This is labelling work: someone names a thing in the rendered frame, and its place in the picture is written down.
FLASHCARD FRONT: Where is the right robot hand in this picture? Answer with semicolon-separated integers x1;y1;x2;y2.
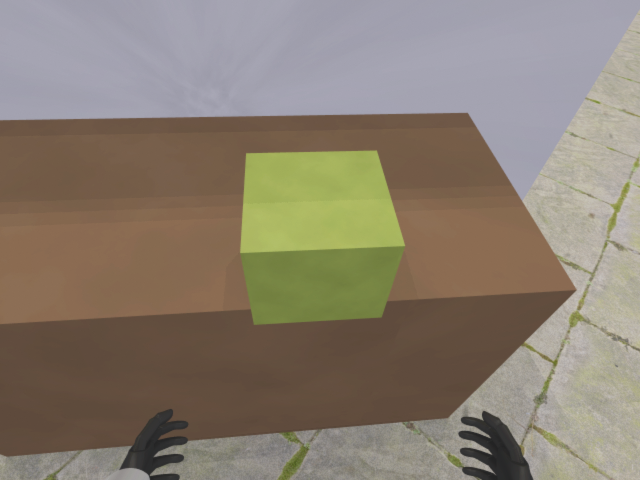
458;411;533;480

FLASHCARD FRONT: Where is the left robot hand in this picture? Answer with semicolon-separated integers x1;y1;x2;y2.
120;409;188;480

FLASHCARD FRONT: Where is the carton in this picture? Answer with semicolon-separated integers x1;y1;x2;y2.
240;151;405;325

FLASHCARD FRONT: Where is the pedestal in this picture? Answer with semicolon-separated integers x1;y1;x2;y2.
0;113;577;457

